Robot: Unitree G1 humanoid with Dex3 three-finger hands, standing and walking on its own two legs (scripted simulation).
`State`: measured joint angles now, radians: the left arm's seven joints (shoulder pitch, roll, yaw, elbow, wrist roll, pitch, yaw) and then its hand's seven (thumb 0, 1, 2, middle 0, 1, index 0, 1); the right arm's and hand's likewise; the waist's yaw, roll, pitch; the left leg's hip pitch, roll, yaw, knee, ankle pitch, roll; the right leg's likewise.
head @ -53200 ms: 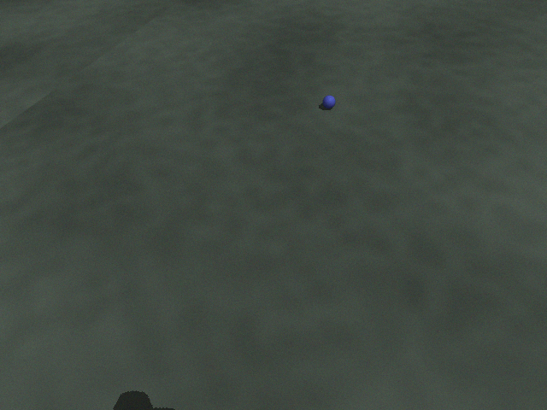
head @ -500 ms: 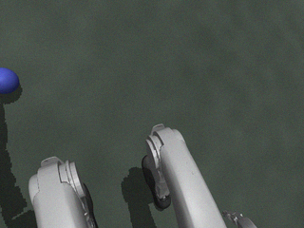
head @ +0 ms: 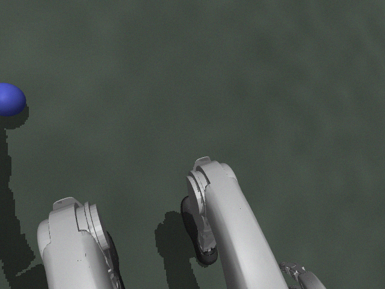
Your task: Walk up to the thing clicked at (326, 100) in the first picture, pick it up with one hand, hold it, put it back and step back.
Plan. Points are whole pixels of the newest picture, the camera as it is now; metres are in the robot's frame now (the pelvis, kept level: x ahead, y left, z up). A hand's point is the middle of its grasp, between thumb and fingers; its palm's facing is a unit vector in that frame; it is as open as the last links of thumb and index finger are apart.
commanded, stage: withdraw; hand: left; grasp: from above
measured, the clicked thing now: (5, 99) +0.59 +0.30 -0.33
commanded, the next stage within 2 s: none
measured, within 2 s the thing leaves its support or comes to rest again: neither
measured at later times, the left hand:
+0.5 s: hand out of the picture +0.56 +0.32 -0.10, palm faces -0.41 -0.06 -0.91, open 10.2 cm
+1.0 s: hand out of the picture +0.56 +0.32 -0.09, palm faces -0.43 -0.06 -0.90, open 10.5 cm
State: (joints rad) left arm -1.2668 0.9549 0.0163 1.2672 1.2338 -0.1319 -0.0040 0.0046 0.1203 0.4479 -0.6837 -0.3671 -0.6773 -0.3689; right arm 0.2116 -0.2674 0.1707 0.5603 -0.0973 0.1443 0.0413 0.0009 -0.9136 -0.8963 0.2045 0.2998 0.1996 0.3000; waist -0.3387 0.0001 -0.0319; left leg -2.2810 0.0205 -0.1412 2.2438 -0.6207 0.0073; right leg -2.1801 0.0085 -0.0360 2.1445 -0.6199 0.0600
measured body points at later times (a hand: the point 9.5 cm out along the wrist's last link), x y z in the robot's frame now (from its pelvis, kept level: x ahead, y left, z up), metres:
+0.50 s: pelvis +0.00 +0.00 +0.00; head +0.26 +0.08 +0.35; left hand +0.58 +0.32 -0.05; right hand +0.02 -0.26 -0.08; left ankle +0.09 +0.13 -0.34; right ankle +0.12 -0.14 -0.34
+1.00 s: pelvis +0.00 +0.00 +0.00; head +0.26 +0.09 +0.36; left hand +0.58 +0.32 -0.04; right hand +0.02 -0.26 -0.08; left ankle +0.09 +0.13 -0.34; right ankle +0.12 -0.14 -0.34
